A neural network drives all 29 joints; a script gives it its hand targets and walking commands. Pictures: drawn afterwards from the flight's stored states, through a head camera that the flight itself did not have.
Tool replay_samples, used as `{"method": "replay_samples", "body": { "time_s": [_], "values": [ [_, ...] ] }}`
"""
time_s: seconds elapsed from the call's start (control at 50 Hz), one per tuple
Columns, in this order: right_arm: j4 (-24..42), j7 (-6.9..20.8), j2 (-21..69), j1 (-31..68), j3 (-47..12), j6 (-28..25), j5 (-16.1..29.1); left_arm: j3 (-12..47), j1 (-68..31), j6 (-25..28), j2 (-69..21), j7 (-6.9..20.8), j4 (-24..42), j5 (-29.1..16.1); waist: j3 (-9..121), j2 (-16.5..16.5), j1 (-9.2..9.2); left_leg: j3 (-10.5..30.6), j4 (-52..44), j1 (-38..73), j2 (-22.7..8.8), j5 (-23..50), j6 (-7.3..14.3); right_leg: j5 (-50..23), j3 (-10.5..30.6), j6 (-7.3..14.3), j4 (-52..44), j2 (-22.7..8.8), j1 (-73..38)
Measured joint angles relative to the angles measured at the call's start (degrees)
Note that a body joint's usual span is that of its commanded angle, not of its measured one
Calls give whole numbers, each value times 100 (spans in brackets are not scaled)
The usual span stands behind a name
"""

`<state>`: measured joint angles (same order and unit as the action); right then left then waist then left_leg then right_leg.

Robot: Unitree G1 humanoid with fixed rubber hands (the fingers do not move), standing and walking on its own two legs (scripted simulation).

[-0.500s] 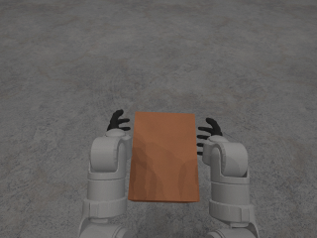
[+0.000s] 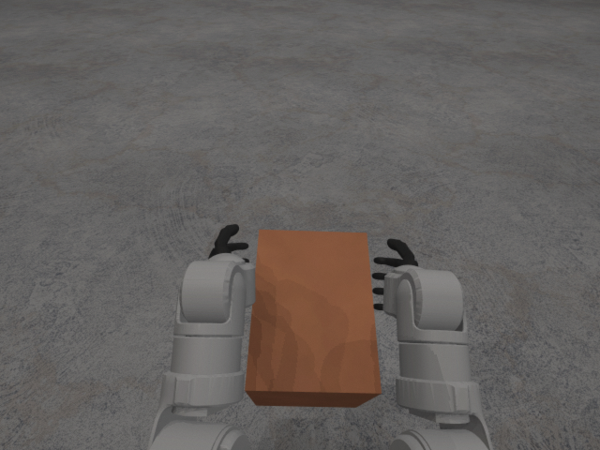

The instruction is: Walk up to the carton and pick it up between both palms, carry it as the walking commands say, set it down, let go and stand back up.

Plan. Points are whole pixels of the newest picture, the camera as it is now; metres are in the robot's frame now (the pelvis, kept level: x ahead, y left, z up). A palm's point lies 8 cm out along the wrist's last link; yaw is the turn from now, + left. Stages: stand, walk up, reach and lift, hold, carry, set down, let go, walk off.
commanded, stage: carry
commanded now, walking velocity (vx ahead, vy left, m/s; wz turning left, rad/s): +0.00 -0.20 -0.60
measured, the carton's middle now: (309, 322) +0.32 +0.01 +0.00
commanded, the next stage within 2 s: none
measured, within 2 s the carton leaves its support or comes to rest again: neither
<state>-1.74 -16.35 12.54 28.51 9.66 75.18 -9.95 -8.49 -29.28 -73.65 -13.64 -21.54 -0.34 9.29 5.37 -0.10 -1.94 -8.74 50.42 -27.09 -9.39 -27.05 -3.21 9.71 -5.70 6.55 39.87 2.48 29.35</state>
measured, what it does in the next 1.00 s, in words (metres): walks backwards, turning right: left foot, then right foot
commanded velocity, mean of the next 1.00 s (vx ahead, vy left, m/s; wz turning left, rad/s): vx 0.00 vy -0.20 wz -0.29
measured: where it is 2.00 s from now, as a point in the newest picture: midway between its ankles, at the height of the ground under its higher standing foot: outside the picture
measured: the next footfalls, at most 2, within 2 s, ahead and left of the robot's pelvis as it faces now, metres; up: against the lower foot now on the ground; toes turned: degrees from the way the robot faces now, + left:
left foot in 0.18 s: +0.04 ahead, +0.11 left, +0.00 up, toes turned +3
right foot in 0.44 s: -0.04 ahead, -0.21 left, +0.00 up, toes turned -21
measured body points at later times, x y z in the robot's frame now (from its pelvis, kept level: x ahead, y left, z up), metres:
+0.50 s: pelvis -0.08 -0.06 +0.01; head -0.03 -0.08 +0.45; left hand +0.28 -0.04 +0.10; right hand +0.20 -0.27 +0.09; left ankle -0.01 +0.11 -0.70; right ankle -0.07 -0.20 -0.71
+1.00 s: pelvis -0.19 -0.11 +0.01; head -0.16 -0.14 +0.46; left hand +0.16 -0.17 +0.11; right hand +0.04 -0.37 +0.09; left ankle -0.06 +0.01 -0.71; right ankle -0.22 -0.23 -0.71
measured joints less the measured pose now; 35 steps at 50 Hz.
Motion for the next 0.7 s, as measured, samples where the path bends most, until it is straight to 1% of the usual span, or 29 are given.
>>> {"method": "replay_samples", "body": {
  "time_s": [0.04, 0.06, 0.1, 0.14, 0.16, 0.18, 0.2, 0.22, 0.24, 0.26, 0.28, 0.3, 0.32, 0.34, 0.38, 0.42, 0.44, 0.46, 0.48, 0.5, 0.52, 0.54, 0.56, 0.62, 0.68, 0.7],
  "values": [
    [-43, 37, -101, -41, 42, 2, 110, 65, -83, -16, -30, -104, -156, 2, -98, -22, 78, 251, 468, -263, 135, -125, 16, -56, -29, 36, -169, 51, 22],
    [-41, -18, -124, -39, 45, 14, 183, 63, -106, -19, -36, -92, -183, 23, -156, -39, 113, 311, 582, -355, 193, -94, 30, -163, -22, 48, -295, 86, 45],
    [21, -233, -113, -11, 19, 52, 321, 0, -110, 10, -37, 32, -156, 78, -256, -114, 165, 327, 508, -415, 323, -6, 67, -427, 47, 71, -545, 152, 149],
    [167, -503, -42, 42, 30, 73, 441, -60, -88, 66, -31, 167, -32, 104, -351, -152, 239, 299, 82, -303, 439, 109, 101, -690, 96, 86, -806, 242, 261],
    [239, -599, 1, 63, 42, 56, 475, -79, -74, 100, -26, 215, 44, 109, -392, -161, 268, 259, -256, -168, 480, 155, 128, -824, 109, 93, -942, 305, 314],
    [296, -677, 54, 81, 61, 15, 500, -95, -65, 133, -16, 258, 121, 120, -434, -209, 281, 214, -652, -27, 527, 349, 193, -955, 138, 101, -1065, 361, 369],
    [308, -737, 133, 90, 66, -80, 516, -106, -56, 159, 33, 310, 210, 131, -541, -412, 261, 110, -941, 56, 593, 841, 263, -1066, 255, 77, -1151, 348, 389],
    [249, -743, 148, 97, -21, -153, 528, -114, -9, 174, 89, 347, 295, 131, -655, -630, 224, -63, -1157, 177, 625, 1097, 298, -1001, 375, -69, -1167, 311, 394],
    [180, -740, 139, 105, -111, -186, 525, -109, 92, 187, 121, 361, 374, 115, -699, -665, 210, -175, -1255, 216, 544, 1185, 307, -491, 357, -300, -888, 334, 522],
    [159, -721, 128, 102, -161, -183, 508, -72, 216, 200, 126, 325, 457, 67, -716, -557, 231, -220, -1256, 194, 402, 1184, 308, 42, 320, -461, -209, 363, 739],
    [204, -663, 113, 70, -173, -169, 469, 3, 325, 216, 109, 251, 533, 12, -751, -405, 256, -232, -1241, 184, 271, 1164, 299, 349, 319, -532, 536, 326, 906],
    [298, -607, 98, 26, -166, -145, 443, 124, 384, 206, 126, 176, 597, -48, -816, -278, 256, -248, -1255, 215, 167, 1161, 273, 463, 348, -570, 1085, 224, 953],
    [425, -568, 82, -20, -171, -126, 447, 217, 397, 179, 142, 90, 685, -112, -887, -191, 228, -290, -1294, 268, 75, 1176, 235, 500, 406, -609, 1369, 98, 907],
    [552, -518, 70, -53, -189, -122, 445, 262, 374, 149, 141, 19, 786, -152, -936, -138, 178, -362, -1338, 315, -14, 1201, 186, 531, 475, -647, 1437, -45, 809],
    [775, -447, 69, -57, -258, -148, 431, 208, 265, 100, 101, -72, 1033, -183, -979, -77, 81, -512, -1348, 342, -215, 1227, 98, 887, 601, -729, 1096, -282, 492],
    [936, -404, 93, 7, -325, -182, 353, 78, 126, 116, 51, -28, 1209, -142, -951, 27, 25, -563, -1188, 250, -498, 1182, -19, 1248, 545, -790, 371, -395, 25],
    [976, -395, 105, 44, -337, -194, 296, 17, 64, 156, 25, 42, 1215, -95, -888, 90, 1, -552, -1044, 157, -653, 1130, -95, 1152, 485, -806, -83, -406, -224],
    [986, -382, 116, 86, -320, -214, 225, -22, 18, 233, 6, 120, 1161, -52, -858, 222, -32, -514, -889, 76, -861, 1070, -178, 523, 354, -803, -364, -315, -286],
    [991, -367, 116, 96, -278, -218, 162, -15, -4, 315, -7, 176, 1051, -25, -835, 366, -13, -354, -713, -29, -981, 1046, -206, 264, 273, -756, -389, -186, -266],
    [995, -348, 103, 66, -231, -205, 122, 28, -13, 372, -13, 207, 916, -11, -786, 393, 28, -147, -402, -175, -898, 564, -254, 275, 269, -698, -282, -155, -175],
    [995, -345, 83, 11, -187, -190, 117, 90, -7, 414, -13, 220, 776, -5, -743, 338, 81, 15, -84, -303, -699, 72, -302, 363, 305, -650, -165, -191, -80],
    [992, -364, 65, -39, -132, -166, 143, 157, 3, 436, -10, 225, 652, -1, -728, 289, 142, 108, 160, -386, -507, -195, -343, 431, 336, -614, -103, -224, -25],
    [992, -381, 52, -77, -87, -137, 175, 218, 19, 431, -3, 221, 570, -3, -736, 275, 212, 157, 348, -443, -353, -314, -364, 454, 353, -588, -87, -231, 3],
    [1055, -522, 24, -150, -87, -76, 334, 268, 38, 382, 7, 242, 541, -4, -829, 249, 384, 159, 494, -482, 39, -338, -341, 363, 429, -534, -78, -158, 113],
    [1192, -785, 34, -124, -160, -79, 559, 178, 3, 371, -5, 390, 709, 92, -935, 148, 460, 115, -8, -302, 347, -113, -253, 235, 511, -467, -15, 20, 301],
    [1195, -833, 45, -97, -178, -108, 594, 140, -9, 387, -10, 456, 750, 148, -957, 102, 473, 103, -306, -187, 419, 89, -174, 194, 522, -446, 14, 95, 366]
  ]
}}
